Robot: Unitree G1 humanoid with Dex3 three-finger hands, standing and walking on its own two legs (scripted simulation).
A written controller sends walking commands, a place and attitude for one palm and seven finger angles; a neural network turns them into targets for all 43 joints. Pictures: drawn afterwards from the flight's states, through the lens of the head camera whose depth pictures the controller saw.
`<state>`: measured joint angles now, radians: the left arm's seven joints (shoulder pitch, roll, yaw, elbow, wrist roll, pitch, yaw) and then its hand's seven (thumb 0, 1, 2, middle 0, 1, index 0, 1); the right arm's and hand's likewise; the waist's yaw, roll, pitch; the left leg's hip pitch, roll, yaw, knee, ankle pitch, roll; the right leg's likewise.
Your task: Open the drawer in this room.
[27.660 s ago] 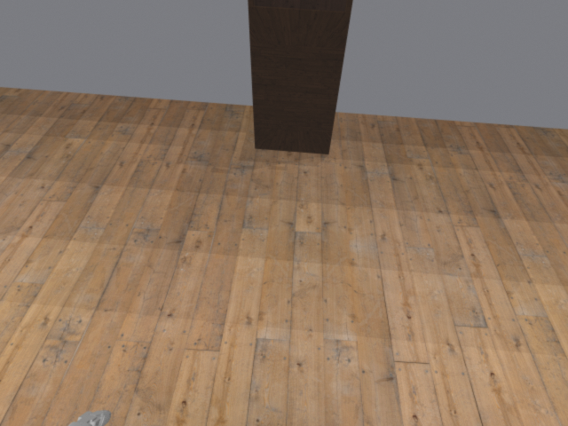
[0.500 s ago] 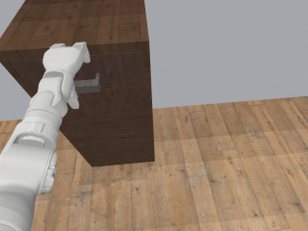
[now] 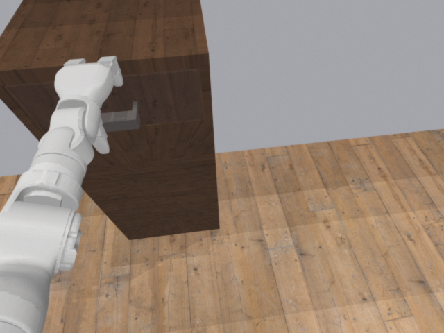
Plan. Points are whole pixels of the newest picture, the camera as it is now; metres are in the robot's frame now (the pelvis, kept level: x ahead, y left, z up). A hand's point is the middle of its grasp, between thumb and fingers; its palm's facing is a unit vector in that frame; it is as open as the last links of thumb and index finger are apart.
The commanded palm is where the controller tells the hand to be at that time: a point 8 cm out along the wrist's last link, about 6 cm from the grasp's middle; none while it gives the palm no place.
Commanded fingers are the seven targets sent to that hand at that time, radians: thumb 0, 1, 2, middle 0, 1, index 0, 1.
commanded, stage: re-aim the fingers above the handle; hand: left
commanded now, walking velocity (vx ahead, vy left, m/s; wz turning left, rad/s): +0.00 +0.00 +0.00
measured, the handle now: (113, 114) +0.55 +0.21 +0.05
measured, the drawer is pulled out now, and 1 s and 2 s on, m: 0.00 0.00 0.00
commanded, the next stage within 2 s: lower the fingers behind the handle in 0.78 s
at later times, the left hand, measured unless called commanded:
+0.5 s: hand (100, 104) +0.51 +0.21 +0.12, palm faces +0.01 +0.00 -1.00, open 13.5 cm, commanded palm +0.49 +0.21 +0.17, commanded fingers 0.00 -0.50 0.30 -0.30 -1.20 -0.30 -1.20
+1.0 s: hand (100, 104) +0.51 +0.21 +0.12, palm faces +0.02 +0.00 -1.00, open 13.5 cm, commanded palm +0.49 +0.21 +0.16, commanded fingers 0.00 -0.50 0.30 -0.30 -1.20 -0.30 -1.20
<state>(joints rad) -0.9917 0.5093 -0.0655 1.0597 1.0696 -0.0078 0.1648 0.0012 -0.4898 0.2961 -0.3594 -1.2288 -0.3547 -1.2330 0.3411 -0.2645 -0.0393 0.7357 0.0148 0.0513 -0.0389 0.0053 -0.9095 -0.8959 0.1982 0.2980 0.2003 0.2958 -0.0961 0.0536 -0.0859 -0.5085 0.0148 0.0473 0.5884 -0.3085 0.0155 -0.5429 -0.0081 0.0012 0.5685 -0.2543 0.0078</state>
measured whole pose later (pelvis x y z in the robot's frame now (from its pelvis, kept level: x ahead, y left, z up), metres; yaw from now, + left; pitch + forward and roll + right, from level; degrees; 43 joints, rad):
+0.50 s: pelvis +0.01 -0.01 +0.00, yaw +1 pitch +13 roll +0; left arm -0.99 0.50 -0.09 1.05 1.06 0.01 0.15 0.00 -0.49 0.30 -0.36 -1.23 -0.36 -1.24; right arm 0.32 -0.27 -0.04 0.73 0.01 0.06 -0.04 0.01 -0.91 -0.90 0.20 0.30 0.20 0.30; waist -0.09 0.05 -0.09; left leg -0.50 0.02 0.03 0.59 -0.31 0.01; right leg -0.53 -0.01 -0.01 0.57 -0.27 0.00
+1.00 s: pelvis +0.00 -0.01 +0.00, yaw +0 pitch +14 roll +0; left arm -1.02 0.52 -0.07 1.09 1.07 -0.01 0.16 0.00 -0.49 0.30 -0.36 -1.25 -0.37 -1.25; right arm 0.33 -0.27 -0.03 0.72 0.02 0.06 -0.05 0.00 -0.91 -0.90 0.20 0.30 0.20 0.30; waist -0.10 0.05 -0.09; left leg -0.53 0.02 0.04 0.60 -0.31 0.01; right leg -0.56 0.00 -0.01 0.58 -0.26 0.00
